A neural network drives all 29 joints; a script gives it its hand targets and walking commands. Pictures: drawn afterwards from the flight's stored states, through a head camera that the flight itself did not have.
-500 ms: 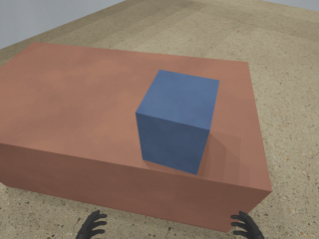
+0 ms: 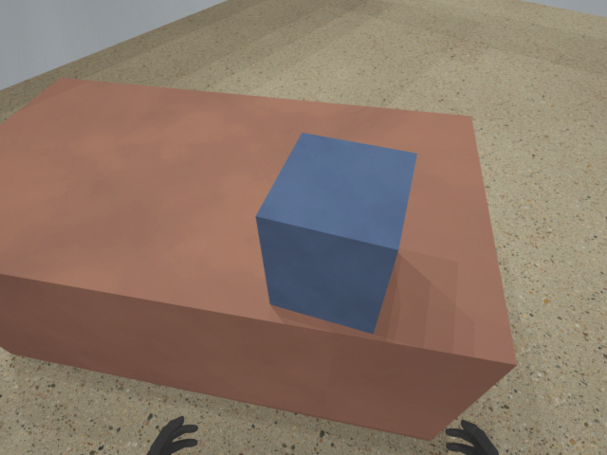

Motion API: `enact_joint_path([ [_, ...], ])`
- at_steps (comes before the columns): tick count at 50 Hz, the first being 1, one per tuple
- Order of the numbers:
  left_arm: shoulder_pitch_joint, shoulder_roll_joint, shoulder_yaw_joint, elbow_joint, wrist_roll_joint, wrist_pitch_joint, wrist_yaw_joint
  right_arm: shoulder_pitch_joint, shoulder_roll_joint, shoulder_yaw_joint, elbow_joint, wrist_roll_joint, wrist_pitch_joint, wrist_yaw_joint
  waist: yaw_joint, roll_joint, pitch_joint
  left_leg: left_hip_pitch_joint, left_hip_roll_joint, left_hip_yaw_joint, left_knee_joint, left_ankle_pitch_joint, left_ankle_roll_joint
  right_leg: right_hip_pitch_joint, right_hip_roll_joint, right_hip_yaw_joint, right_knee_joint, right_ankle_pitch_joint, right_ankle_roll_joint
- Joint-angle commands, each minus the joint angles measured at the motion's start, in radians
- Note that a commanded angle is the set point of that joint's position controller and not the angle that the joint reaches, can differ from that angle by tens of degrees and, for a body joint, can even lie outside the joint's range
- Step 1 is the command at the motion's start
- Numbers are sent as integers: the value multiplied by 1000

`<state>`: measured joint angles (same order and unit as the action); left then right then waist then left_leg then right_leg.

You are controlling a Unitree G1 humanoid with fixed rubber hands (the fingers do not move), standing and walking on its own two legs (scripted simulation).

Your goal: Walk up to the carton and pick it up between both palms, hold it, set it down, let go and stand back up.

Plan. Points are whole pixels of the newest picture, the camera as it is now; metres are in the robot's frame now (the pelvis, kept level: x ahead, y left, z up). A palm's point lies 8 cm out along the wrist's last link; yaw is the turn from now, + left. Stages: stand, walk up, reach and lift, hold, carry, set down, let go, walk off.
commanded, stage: stand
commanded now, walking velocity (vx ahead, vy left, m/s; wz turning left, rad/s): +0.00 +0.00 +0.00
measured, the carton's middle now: (338, 234) +0.48 -0.03 -0.03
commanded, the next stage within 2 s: none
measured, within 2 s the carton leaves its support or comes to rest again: neither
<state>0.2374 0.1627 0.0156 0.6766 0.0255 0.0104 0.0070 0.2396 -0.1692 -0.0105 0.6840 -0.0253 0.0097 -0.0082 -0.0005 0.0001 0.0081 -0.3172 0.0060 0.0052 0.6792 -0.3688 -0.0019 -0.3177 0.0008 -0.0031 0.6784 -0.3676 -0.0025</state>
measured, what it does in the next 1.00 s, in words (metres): stands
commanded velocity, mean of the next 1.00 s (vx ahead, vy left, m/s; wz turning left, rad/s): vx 0.00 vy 0.00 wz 0.00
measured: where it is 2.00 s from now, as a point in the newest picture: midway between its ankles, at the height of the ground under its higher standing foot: outside the picture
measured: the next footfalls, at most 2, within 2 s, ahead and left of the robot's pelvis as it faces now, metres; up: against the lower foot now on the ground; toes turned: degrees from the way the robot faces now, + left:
none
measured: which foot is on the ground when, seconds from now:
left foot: down 0.00-1.00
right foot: down 0.00-1.00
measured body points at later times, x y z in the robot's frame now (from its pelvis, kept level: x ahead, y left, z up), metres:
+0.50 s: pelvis +0.01 +0.00 +0.00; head +0.02 +0.00 +0.45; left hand +0.12 +0.23 -0.12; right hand +0.11 -0.23 -0.12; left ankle -0.01 +0.12 -0.72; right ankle -0.01 -0.12 -0.72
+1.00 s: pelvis +0.01 +0.00 +0.01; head +0.02 +0.00 +0.46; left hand +0.07 +0.23 -0.13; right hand +0.07 -0.24 -0.13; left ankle -0.01 +0.12 -0.72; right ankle -0.01 -0.12 -0.72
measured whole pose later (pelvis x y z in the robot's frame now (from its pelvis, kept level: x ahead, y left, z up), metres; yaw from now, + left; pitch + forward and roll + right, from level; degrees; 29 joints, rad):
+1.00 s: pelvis +0.01 +0.00 +0.01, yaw +0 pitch -1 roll +0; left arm 0.27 0.15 0.05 0.91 0.02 0.00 0.04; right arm 0.27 -0.16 -0.04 0.93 -0.01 0.00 -0.04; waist 0.00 0.00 0.04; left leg -0.19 0.01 0.00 0.54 -0.32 -0.01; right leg -0.20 0.01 0.00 0.54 -0.32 -0.01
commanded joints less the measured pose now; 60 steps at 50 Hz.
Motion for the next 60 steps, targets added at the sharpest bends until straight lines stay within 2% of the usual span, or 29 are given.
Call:
enact_joint_path([
  [1,-8,92,25,-74,0,-18,4,-6,-88,-26,-75,0,-17,-3,0,0,-44,13,38,-54,-130,219,35,16,-45,59,-130,219,-35],
  [31,38,86,47,43,-4,-22,21,38,-84,-46,50,5,-19,-20,0,0,-14,67,49,-61,-174,288,42,69,-56,69,-176,293,-46],
  [60,95,59,45,317,-12,-20,39,90,-57,-44,329,12,-14,-37,-1,1,66,146,67,-62,-282,308,32,144,-71,72,-286,313,-41],
])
